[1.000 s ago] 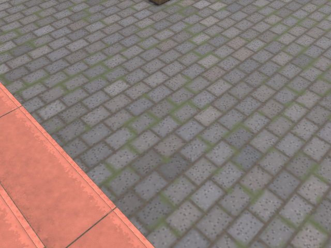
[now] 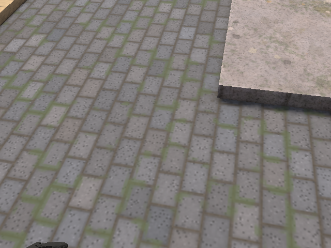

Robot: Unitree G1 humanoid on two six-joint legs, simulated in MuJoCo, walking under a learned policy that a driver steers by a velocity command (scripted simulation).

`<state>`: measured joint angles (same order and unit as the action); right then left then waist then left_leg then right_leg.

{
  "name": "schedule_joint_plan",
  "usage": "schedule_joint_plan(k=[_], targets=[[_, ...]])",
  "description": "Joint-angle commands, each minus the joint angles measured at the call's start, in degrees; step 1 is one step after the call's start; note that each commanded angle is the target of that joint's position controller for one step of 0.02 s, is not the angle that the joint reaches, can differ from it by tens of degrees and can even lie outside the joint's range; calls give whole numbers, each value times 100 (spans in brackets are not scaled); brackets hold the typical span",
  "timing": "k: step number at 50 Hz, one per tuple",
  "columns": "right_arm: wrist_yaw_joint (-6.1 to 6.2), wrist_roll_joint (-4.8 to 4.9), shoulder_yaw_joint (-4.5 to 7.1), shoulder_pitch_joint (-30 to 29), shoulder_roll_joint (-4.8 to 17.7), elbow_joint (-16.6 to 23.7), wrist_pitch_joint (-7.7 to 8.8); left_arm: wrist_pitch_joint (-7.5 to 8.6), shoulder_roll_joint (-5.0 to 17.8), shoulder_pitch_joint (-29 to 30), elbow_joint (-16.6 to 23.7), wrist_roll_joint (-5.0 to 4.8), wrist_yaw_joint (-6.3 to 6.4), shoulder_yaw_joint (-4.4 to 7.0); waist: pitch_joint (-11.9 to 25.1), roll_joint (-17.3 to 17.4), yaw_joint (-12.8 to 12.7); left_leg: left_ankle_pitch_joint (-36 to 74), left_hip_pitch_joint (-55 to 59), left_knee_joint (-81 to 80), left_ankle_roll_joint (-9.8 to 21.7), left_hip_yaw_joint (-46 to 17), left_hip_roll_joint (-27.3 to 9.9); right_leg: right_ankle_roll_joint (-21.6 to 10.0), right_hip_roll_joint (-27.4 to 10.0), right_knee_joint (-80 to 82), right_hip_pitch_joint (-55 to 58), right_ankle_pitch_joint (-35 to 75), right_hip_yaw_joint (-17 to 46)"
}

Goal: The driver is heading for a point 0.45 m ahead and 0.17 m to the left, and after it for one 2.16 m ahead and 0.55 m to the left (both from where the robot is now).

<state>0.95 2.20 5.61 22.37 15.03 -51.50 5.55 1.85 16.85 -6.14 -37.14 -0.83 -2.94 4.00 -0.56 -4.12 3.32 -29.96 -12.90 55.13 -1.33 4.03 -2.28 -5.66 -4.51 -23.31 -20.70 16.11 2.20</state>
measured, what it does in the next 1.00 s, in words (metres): goes down, turning left: left foot, then right foot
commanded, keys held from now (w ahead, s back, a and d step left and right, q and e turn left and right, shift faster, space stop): w+q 0.86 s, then w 0.14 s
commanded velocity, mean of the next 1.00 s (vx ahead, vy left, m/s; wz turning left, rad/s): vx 0.50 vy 0.00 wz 0.42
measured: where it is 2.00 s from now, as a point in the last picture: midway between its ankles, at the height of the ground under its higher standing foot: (107, 169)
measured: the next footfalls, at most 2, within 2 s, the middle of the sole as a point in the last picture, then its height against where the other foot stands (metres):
left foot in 0.52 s outside the picture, level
right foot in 1.00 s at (153, 204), level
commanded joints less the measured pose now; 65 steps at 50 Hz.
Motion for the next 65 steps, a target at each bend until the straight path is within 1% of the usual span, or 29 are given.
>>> schedule_joint_plan(k=[1, 2, 3, 4, 5, 6, 8, 16, 20, 23, 25, 26, 27, 28, 29, 30, 32, 35, 41, 46, 49, 50, 51, 52, 53, 54, 56, 59, 65], targets=[[-41, -176, -38, -421, 29, 436, 22, 155, 321, -2238, -642, 276, -1, 116, 626, -947, -1149, -779, -2982, 3193, 462, -499, 298, -203, -497, -641, 3517, 1209, 266], [-126, -89, -36, 210, 160, 523, 152, 196, 622, -2233, -502, 236, 10, 143, 725, -1716, -817, -205, -3509, 3118, 599, -1408, 277, -267, -1030, -1152, 3475, 2577, 570], [-149, 37, 35, 234, 529, 596, 206, 164, 992, -2044, -531, 139, 37, 316, 908, -1837, -684, 241, -4114, 3227, 423, -1365, 268, -694, -1442, -777, 3502, 1106, 1330], [-119, 159, -12, -138, 538, 836, 218, 142, 1301, -2026, -728, 90, 75, 434, 1194, -1746, -557, 510, -4746, 3437, 432, -1338, -90, -1143, -2104, -82, 3397, -2402, 2749], [15, 160, 7, -626, 705, 769, 87, 168, 580, -1399, -465, 213, 127, 203, 823, -104, -555, 1389, -4541, 2908, 384, -1449, -271, -1041, -1944, 728, 2461, -3658, 3050], [80, 161, -3, -637, 615, 793, -78, 239, 561, -1022, -541, 267, 145, 139, 296, -290, -234, 1808, -4155, 2444, 233, -1526, -368, -1095, -2002, 909, 1532, -3052, 2986], [72, -105, -13, -618, 493, 686, -250, 389, 324, -827, -707, 209, 211, 92, -2, -79, -122, 1978, -3662, 1593, 19, -1830, -520, -806, -1591, 880, 1062, -2034, 2000], [-225, -94, -147, -1961, -15, 1027, -237, 384, 216, -1457, -1228, 130, 475, 89, -135, 237, -631, 3643, -3089, -1147, 316, -844, -39, 103, -802, 1231, 1884, 104, -552], [-390, -80, -207, -2565, -114, 1363, -256, 261, 349, -1746, -1410, 80, 495, 124, -334, 141, -771, 3315, -2907, -1795, 457, -317, 71, 112, -936, 1060, 2431, 464, -1004], [-491, -106, -126, -2408, 118, 1487, -260, 146, 620, -1571, -1340, 40, 543, 191, -96, -137, -477, 2332, -2239, -1870, 753, 170, 428, 81, -1080, 236, 2779, 2719, -1237], [-483, -97, 47, -1424, 504, 1311, -289, 78, 848, -1340, -1253, 36, 578, 248, 450, -301, 120, 2034, -871, -2089, 1046, 266, 729, 140, -1054, -1165, 2603, 3715, -1306], [-401, -113, 222, -445, 880, 1070, -314, 105, 865, -1152, -1165, 12, 581, 240, 897, -56, 650, 2471, 769, -2527, 1309, -181, 656, 296, -810, -2549, 1668, 2752, -1351], [-280, -74, 309, -4, 1375, 930, -350, 207, 304, -1503, -1011, 264, 508, 78, 1384, 1341, 343, 3208, 2687, -2221, 1840, -2160, -608, 526, -72, -4541, -383, -2593, -1255], [-288, -91, 265, -11, 1508, 1080, -275, 453, 66, -1661, -733, 124, 348, -69, 2208, 1668, 115, 1821, 3879, -3280, 2929, -5189, -1663, 630, 833, -5935, -2092, -5190, 18], [-257, -153, 190, -9, 1155, 1067, -259, 630, 549, -895, -589, -105, 268, 72, 1714, 957, 414, 1455, 3515, -3716, 2545, -4700, -1465, 520, 495, -5961, -2689, -4696, 515], [-244, -124, 119, -475, 921, 1122, -209, 688, 593, -537, -431, -164, 262, 71, 910, 621, 221, 1777, 2573, -3842, 2270, -3871, -1253, 445, 250, -5443, -2722, -4092, 417], [-233, -111, 26, -1138, 664, 1291, -144, 620, 569, -605, -495, 99, 371, 129, 369, 168, -301, 3022, 1044, -4035, 2005, -2955, -819, 595, -96, -4545, -1908, -3578, 352], [-174, -117, 0, -1138, 665, 1343, -124, 442, 453, -679, -381, 165, 400, 145, 288, 452, -506, 3817, 232, -4202, 1937, -2438, -538, 849, -187, -3864, -1427, -3304, 205], [-11, -69, 54, -498, 884, 1161, -252, 399, 102, 611, 71, 146, 377, -16, 157, 821, -29, 3504, -258, -3986, 1436, -1963, 7, 1024, 298, -1496, -1005, -1476, 25], [10, -56, 6, -93, 793, 1005, -297, 511, 348, 1059, 263, 63, 207, 5, 142, 938, 155, 2789, 526, -3493, 1346, -2629, -394, 819, 424, -580, -846, -1403, 205], [14, -108, 7, -226, 809, 1004, -302, 609, 529, 484, 153, 84, 186, 86, 230, 1186, -216, 3689, 815, -2933, 1205, -2799, -472, 441, 506, -179, -67, -1884, 39], [-11, -134, -48, -322, 663, 1065, -286, 638, 701, -125, 14, 146, 220, 163, 652, 1108, -508, 4210, 652, -2210, 1052, -2577, -198, 198, 348, -150, 930, -1769, 133], [-28, -229, -145, -337, 462, 1183, -259, 631, 1007, -1094, -95, 208, 255, 243, 1464, 522, -896, 3338, -113, -657, 842, -2117, 138, -216, -553, -313, 2478, -1623, 1070], [-27, -37, -222, 576, 217, 1133, -211, 560, 1340, -1660, -386, 213, 201, 356, 2017, -1392, -610, 236, -2085, 1044, 416, -1510, 990, -1195, -1656, 164, 4128, -2769, 3586], [-20, -9, -168, 489, 687, 1043, -183, 538, 814, -1588, -347, 26, 162, 233, 1569, -921, -696, -269, -2881, 1736, 378, -1691, 645, -1132, -1769, 535, 3984, -4058, 4210], [-35, -18, -101, -187, 925, 1133, -177, 503, 513, -1289, -299, 2, 178, 147, 747, -307, -812, 242, -3132, 1915, 356, -1615, 438, -908, -1533, 654, 3274, -4146, 3447], [-50, -175, -106, -841, 791, 1321, -136, 430, 396, -828, -262, 90, 176, 63, 19, 282, -602, 957, -2981, 1442, 302, -1193, 16, -759, -1097, 930, 2083, -3049, 2426], [-78, -208, -140, -772, 516, 1359, -121, 452, 302, -855, -343, 87, 152, -11, 99, -106, -378, 1217, -2475, 756, 195, -926, -224, -757, -682, 1182, 1554, -1900, 1772], [-122, -242, -292, -1852, 233, 1632, -34, 327, 752, -1246, -528, -36, 281, 118, -22, -64, -621, 2622, -1894, -1632, -119, -678, -42, -693, -376, 1337, 1057, -1475, 1067]])
Keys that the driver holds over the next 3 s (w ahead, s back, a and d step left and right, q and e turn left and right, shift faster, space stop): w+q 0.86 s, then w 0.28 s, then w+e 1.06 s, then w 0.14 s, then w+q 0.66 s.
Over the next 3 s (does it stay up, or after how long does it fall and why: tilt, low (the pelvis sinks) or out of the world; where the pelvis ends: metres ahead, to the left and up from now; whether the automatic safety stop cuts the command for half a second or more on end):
stays up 1.52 0.34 -0.05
